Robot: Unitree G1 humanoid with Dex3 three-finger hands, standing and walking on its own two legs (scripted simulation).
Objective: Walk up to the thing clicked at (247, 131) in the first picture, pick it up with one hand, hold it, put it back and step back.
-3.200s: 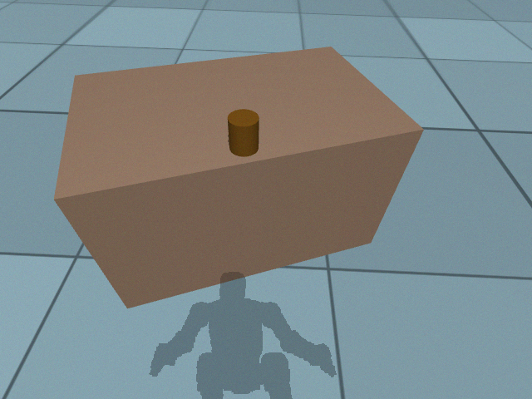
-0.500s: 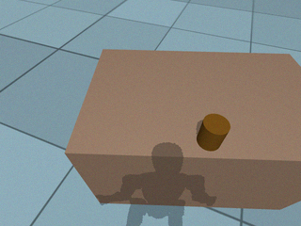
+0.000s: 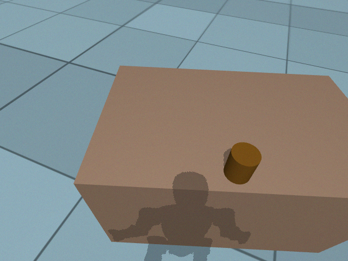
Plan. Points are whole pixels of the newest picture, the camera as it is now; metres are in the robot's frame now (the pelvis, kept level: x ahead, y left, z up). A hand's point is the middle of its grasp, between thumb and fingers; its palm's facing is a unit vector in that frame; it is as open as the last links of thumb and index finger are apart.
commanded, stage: walk up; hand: right
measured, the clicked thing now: (241, 163) +0.43 -0.22 -0.08
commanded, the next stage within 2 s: stand in 0.40 s
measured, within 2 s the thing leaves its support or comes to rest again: neither
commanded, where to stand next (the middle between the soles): +0.06 +0.00 m, yaw -2 degrees
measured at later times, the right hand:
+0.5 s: hand out of the picture +0.10 -0.25 -0.15, palm faces -0.04 +0.95 -0.32, open 7.3 cm
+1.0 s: hand out of the picture +0.11 -0.26 -0.15, palm faces -0.02 +0.94 -0.34, open 7.3 cm
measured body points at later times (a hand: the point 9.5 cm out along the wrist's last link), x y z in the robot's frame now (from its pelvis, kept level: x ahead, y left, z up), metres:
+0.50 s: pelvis +0.01 +0.00 +0.00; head +0.03 +0.00 +0.45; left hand +0.07 +0.31 -0.13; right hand +0.10 -0.30 -0.13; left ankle +0.05 +0.12 -0.74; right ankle -0.01 -0.13 -0.74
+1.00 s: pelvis +0.03 -0.01 +0.00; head +0.04 -0.01 +0.45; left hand +0.11 +0.29 -0.13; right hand +0.11 -0.31 -0.13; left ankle +0.05 +0.12 -0.74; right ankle -0.01 -0.13 -0.74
